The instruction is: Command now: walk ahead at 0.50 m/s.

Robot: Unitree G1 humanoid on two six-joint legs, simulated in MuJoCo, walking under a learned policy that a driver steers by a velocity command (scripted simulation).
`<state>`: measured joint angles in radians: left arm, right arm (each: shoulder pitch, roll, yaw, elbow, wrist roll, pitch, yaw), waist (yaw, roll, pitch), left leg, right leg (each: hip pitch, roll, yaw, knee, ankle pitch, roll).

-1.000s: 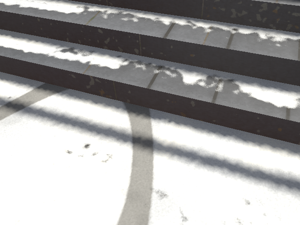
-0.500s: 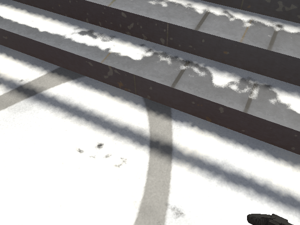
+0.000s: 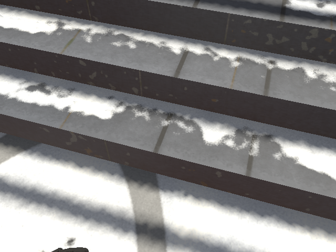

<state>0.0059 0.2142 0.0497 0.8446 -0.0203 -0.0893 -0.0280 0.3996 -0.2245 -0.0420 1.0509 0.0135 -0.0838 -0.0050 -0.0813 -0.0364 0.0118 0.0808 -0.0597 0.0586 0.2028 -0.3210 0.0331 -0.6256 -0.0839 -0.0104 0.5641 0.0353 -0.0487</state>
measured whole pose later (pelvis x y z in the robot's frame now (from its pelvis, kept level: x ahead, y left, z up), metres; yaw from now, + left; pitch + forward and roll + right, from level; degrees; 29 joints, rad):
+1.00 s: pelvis +0.50 +0.03 +0.01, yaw +0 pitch +0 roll +1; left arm 0.10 0.20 0.02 0.97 0.04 -0.04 -0.01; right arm 0.43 -0.18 -0.02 1.05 -0.02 -0.09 0.00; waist -0.04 -0.03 0.02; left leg 0.01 -0.07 0.11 0.25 -0.26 0.08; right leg -0.55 -0.07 -0.08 0.83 -0.19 -0.03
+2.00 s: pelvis +1.01 +0.06 +0.16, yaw +11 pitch +4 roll -3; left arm 0.07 0.16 -0.06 0.72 0.02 -0.04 -0.07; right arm 0.56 -0.18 0.03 1.12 -0.11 -0.11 0.09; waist -0.02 0.01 -0.07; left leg -0.28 -0.09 -0.03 0.56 -0.35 0.13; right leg -1.43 -0.05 0.05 2.10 -0.04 -0.12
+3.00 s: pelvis +1.59 +0.24 +0.45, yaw +12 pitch +2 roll +2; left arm 0.10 0.17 0.04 0.68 0.02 -0.09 0.02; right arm 0.29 -0.21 -0.06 0.96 -0.04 -0.09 0.01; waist 0.02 -0.02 -0.02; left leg -0.52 -0.02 0.23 0.79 -0.31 0.13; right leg -0.88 0.01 0.07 1.93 -0.16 -0.09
